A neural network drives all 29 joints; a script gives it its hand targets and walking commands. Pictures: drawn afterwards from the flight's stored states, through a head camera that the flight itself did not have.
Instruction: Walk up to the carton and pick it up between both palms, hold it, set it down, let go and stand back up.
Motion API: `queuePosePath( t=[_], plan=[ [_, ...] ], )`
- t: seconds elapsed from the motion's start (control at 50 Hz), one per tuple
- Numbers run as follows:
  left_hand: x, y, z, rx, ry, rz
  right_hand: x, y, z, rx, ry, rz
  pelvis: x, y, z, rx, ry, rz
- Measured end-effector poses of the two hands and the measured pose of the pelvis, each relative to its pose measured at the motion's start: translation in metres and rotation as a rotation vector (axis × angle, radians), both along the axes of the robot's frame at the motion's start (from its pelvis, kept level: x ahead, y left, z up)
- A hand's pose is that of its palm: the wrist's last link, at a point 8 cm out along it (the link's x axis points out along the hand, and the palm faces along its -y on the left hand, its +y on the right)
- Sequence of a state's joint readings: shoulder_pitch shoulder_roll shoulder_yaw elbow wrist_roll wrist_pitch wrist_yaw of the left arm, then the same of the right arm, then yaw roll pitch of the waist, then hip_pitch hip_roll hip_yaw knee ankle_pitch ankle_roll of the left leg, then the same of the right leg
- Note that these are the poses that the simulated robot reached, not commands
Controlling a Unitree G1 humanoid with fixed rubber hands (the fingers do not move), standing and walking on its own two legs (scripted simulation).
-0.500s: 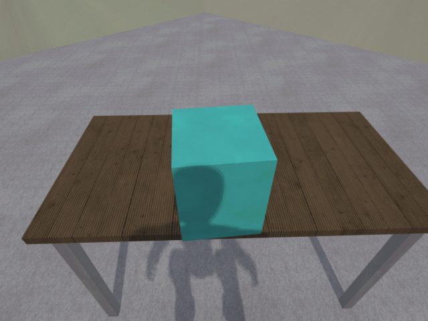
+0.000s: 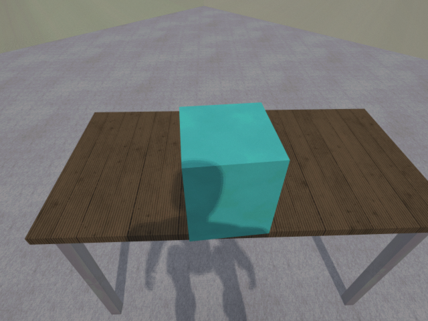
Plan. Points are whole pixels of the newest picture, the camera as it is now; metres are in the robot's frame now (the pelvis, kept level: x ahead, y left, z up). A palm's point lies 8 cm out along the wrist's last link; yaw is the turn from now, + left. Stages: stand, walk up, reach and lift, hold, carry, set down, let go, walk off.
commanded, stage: stand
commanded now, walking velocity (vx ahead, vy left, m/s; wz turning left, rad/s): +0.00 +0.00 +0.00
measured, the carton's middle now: (225, 171) +0.47 +0.00 +0.03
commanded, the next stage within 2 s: none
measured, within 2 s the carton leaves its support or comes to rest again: neither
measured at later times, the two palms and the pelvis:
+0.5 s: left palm out of the picture +0.05 +0.24 -0.14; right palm out of the picture +0.04 -0.22 -0.12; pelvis +0.04 +0.01 +0.01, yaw -1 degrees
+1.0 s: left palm out of the picture +0.07 +0.23 -0.13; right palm out of the picture +0.04 -0.23 -0.13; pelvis +0.06 +0.00 +0.01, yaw +0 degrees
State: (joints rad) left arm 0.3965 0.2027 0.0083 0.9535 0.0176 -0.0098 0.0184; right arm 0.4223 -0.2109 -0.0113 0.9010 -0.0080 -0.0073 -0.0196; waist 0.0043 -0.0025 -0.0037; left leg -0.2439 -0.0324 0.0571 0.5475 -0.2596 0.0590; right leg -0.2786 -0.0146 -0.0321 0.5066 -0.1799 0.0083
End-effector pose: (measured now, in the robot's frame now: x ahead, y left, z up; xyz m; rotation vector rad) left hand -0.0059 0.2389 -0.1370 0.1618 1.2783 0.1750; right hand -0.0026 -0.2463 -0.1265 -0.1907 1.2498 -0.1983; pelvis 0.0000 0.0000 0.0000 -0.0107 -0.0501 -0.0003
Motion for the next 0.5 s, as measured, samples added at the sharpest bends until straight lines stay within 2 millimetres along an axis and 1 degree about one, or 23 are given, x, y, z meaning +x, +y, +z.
queuePosePath(
  t=[0.12, 0.26, 0.5],
  plan=[
    [0.008, 0.001, 0.000, -0.006, 0.014, -0.002, 0.016, 0.007, 0.000, 0.005, -0.009, -0.001, 0.009, 0.005, 0.001, 0.000, 0.005, -0.003],
    [0.022, 0.001, 0.000, -0.012, 0.024, -0.011, 0.033, 0.016, 0.001, 0.011, -0.012, -0.002, 0.021, 0.009, 0.003, 0.002, 0.009, -0.006],
    [0.053, 0.004, 0.000, -0.008, 0.033, -0.030, 0.045, 0.027, 0.002, 0.015, 0.017, -0.021, 0.038, 0.015, 0.007, 0.009, 0.019, -0.009]
  ],
)
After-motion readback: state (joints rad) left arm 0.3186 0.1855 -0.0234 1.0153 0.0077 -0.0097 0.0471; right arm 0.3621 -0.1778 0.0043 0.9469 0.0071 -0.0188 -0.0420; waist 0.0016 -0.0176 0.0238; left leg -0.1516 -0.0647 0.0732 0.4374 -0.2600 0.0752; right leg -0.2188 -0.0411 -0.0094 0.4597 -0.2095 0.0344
